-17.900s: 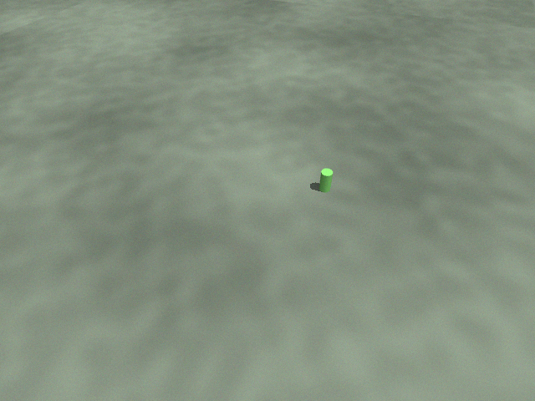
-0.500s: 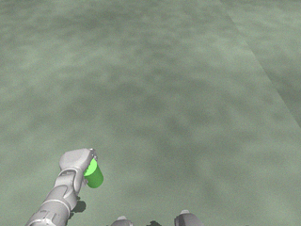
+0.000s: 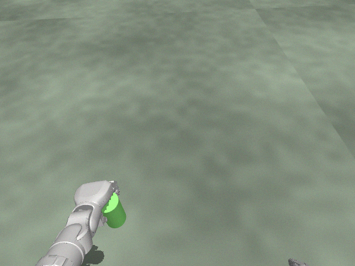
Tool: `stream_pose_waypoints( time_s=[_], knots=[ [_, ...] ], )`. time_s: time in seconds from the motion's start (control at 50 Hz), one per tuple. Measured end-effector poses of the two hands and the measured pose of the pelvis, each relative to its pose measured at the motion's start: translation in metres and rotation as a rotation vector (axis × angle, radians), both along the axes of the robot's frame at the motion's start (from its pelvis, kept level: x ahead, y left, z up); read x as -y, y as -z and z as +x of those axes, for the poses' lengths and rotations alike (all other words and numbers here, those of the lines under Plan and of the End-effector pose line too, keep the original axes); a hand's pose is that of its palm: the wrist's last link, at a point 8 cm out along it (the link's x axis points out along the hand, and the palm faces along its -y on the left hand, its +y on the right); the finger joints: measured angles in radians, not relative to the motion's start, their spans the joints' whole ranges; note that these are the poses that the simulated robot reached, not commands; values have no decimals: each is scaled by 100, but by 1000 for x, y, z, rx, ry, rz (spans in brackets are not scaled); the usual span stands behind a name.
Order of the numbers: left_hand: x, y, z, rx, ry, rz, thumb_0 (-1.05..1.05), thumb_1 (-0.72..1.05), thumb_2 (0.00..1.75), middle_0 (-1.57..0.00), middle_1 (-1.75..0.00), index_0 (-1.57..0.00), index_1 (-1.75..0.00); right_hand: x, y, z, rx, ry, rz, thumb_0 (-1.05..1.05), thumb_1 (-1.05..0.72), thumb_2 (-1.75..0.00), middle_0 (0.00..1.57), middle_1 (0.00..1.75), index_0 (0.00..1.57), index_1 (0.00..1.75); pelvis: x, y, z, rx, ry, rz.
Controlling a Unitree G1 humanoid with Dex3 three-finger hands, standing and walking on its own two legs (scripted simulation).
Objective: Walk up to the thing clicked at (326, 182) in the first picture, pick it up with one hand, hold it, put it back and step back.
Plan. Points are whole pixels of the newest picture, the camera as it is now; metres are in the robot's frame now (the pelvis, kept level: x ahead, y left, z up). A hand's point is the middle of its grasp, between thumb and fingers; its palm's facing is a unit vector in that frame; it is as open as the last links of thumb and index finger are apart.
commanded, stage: hold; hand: left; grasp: from above
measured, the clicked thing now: (112, 210) +0.32 +0.20 -0.15
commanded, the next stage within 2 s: crouch in 1.82 s
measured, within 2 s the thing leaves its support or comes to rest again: neither
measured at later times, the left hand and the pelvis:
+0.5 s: hand (97, 206) +0.30 +0.21 -0.05, palm faces -0.46 -0.05 -0.89, open 8.8 cm; pelvis +0.00 +0.00 +0.01, yaw -1 degrees
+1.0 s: hand (94, 209) +0.28 +0.21 -0.03, palm faces -0.46 -0.05 -0.89, open 8.8 cm; pelvis -0.01 +0.00 +0.02, yaw -1 degrees
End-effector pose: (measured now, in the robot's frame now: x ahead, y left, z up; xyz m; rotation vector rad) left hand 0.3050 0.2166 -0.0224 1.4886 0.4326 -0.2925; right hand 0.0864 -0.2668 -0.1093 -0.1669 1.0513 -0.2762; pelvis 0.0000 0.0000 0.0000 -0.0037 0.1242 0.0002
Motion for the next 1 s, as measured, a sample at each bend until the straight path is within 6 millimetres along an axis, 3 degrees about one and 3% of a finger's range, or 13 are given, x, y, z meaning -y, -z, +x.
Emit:
stream_pose_waypoints(
  time_s=[0.36, 1.0],
  knots=[
    [0, -23, 1, -4, 21, 10, 6, 18, 66, -99, -57, -69, -49, 0, -11, 11, 32, -8, 13, 0, -92, -90, 20, 30, 20, 30, 0, -10, 4, 45, 8, 4],
    [3, -48, -16, -10, 42, 5, 7, 19, 64, -99, -60, -69, -50, -5, -24, 26, 105, -41, 31, 1, -92, -91, 20, 30, 20, 30, 2, -19, -6, 102, 13, 8]
  ],
)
